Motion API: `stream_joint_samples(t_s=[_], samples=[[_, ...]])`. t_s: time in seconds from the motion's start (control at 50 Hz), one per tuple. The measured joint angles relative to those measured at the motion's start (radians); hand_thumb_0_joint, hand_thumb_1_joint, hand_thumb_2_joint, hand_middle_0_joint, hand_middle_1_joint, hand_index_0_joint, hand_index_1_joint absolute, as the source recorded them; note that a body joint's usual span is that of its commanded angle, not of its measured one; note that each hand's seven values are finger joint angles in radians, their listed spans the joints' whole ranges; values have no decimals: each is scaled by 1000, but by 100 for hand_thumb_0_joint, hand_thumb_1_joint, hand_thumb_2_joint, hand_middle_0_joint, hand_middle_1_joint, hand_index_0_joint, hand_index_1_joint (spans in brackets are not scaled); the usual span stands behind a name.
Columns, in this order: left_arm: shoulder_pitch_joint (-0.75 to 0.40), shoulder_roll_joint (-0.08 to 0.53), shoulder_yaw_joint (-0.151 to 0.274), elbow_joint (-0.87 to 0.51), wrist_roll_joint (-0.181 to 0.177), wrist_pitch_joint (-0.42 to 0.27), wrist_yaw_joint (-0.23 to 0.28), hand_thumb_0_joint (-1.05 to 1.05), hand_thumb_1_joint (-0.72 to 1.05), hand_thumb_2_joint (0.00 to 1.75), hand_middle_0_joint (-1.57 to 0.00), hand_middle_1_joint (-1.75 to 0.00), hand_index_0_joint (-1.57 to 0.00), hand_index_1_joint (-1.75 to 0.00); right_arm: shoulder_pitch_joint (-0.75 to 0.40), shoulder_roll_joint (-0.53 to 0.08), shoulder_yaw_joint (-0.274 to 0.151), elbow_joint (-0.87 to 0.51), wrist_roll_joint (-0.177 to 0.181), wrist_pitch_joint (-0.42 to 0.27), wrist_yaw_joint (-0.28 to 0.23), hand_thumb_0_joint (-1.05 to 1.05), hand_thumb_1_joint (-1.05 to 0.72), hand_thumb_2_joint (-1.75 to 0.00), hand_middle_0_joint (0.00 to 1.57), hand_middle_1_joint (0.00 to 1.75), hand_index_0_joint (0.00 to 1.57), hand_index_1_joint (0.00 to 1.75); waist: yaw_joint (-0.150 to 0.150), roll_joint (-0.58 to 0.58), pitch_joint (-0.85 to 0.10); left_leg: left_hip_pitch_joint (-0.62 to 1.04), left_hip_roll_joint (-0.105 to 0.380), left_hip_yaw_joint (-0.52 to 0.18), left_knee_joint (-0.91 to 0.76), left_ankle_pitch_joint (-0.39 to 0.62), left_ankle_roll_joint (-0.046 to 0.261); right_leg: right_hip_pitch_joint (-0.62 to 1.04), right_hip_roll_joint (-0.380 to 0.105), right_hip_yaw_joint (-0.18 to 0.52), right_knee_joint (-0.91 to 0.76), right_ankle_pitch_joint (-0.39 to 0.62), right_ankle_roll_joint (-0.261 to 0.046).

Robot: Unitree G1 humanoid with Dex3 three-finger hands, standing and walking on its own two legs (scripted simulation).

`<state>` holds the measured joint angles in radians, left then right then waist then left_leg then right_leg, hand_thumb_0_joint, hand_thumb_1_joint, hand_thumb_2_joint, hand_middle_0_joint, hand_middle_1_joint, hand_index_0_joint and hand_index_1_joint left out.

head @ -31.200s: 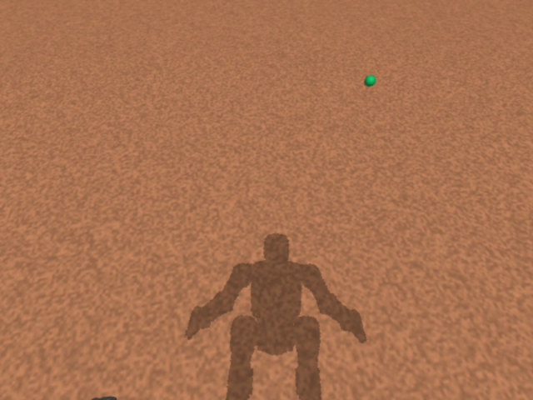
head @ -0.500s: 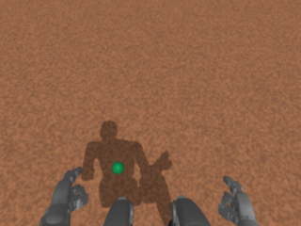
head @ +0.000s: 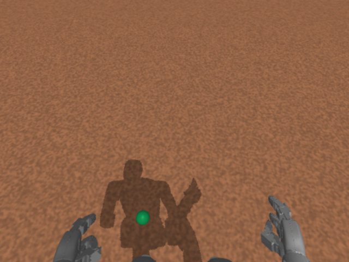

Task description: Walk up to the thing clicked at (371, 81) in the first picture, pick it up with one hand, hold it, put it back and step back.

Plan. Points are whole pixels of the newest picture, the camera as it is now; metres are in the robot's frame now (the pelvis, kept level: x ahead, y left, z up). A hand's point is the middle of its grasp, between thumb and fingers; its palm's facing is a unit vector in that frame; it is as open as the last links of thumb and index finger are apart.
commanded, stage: home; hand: left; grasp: from above
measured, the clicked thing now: (142, 217) +0.42 +0.17 -0.68
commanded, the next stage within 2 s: stand in 1.72 s
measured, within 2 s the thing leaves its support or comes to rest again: neither
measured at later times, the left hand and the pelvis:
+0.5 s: hand (99, 253) +0.15 +0.17 -0.05, palm faces +0.03 -0.98 -0.20, open 7.4 cm; pelvis -0.01 +0.00 +0.00, yaw +0 degrees
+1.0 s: hand (99, 253) +0.15 +0.18 -0.05, palm faces +0.03 -0.98 -0.20, open 7.4 cm; pelvis -0.01 +0.00 +0.00, yaw +0 degrees
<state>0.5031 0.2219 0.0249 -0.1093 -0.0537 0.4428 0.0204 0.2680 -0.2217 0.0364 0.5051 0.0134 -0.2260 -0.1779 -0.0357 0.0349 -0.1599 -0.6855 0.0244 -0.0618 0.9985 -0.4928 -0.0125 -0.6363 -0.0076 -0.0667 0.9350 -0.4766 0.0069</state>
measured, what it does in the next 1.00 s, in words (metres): stands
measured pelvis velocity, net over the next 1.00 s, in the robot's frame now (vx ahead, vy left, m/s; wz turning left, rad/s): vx -0.01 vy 0.00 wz -0.01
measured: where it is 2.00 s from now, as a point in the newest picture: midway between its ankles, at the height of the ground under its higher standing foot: outside the picture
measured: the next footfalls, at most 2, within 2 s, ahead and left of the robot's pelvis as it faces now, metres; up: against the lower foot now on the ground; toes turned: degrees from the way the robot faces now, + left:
none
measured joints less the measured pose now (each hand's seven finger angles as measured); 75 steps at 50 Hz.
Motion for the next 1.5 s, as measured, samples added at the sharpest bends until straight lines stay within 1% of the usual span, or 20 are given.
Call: stream_joint_samples(t_s=[0.12, 0.38, 0.62, 0.84, 1.2, 1.5], samples=[[-4, 3, -2, -3, 5, -5, 1, 2, 90, 90, -20, -30, -20, -30, 3, 6, 5, 14, -3, 1, 5, 1, -90, -90, 20, 30, 20, 30, 0, 2, 8, 5, 0, 0, 0, 0, -1, 5, 1, 0, -1, 1, 0], [-3, 3, 1, 0, -1, -6, 2, 2, 90, 90, -20, -30, -20, -30, 29, 4, 5, 33, -2, 4, 2, 1, -90, -90, 20, 30, 20, 30, -3, 10, 10, 0, 3, 6, 2, 4, -1, -5, 3, 7, 5, 5, -1], [-4, 2, 0, -5, 0, 0, 0, 2, 90, 90, -20, -30, -20, -30, 24, -2, -1, 32, -1, -5, -5, 1, -90, -90, 20, 30, 20, 30, -4, 6, 6, -5, 6, 5, 7, 7, -4, -11, 6, 6, 13, 7, -4], [0, 5, -1, -12, -1, 4, -1, 2, 90, 90, -20, -30, -20, -30, 16, 1, 2, 26, 2, -9, -5, 1, -90, -90, 20, 30, 20, 30, 1, 6, 7, -9, 5, 4, 7, 7, -4, -15, 5, 5, 14, 6, -5], [1, 9, -2, -14, 1, -1, 1, 2, 90, 90, -20, -30, -20, -30, 18, 4, -2, 34, -2, -6, -5, 1, -90, -90, 20, 30, 20, 30, -1, 7, 2, -4, 4, 8, 12, -7, 1, -8, 4, 9, 12, -3, 1], [0, 10, 0, -17, -6, 3, 1, 2, 90, 90, -20, -30, -20, -30, 19, 1, -4, 29, 1, 1, 0, 1, -90, -90, 20, 30, 20, 30, -2, 10, 6, -4, 3, 9, 14, -7, 4, -7, 4, 11, 10, -1, 4]])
